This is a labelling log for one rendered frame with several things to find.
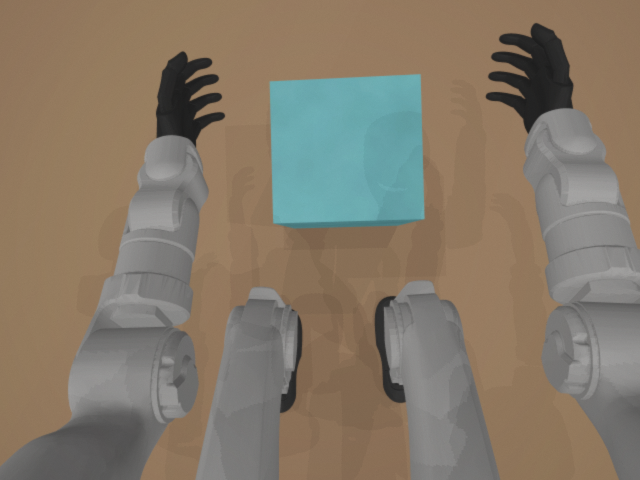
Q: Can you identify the robot right upper arm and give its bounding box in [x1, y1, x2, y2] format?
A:
[541, 301, 640, 480]

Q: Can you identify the robot left forearm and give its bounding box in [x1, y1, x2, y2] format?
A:
[68, 135, 209, 412]

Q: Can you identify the carton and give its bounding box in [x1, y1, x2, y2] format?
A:
[270, 74, 425, 228]

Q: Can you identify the robot right hand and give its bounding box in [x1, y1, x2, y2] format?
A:
[486, 23, 573, 134]

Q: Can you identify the robot left upper arm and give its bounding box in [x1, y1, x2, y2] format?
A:
[0, 327, 199, 480]

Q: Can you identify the robot right forearm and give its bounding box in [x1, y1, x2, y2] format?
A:
[523, 108, 640, 305]

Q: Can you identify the left robot foot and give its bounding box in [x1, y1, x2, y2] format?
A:
[280, 309, 302, 413]

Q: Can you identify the left robot shin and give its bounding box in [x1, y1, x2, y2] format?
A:
[224, 287, 292, 394]

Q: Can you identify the robot left hand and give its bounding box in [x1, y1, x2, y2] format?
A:
[156, 51, 225, 147]

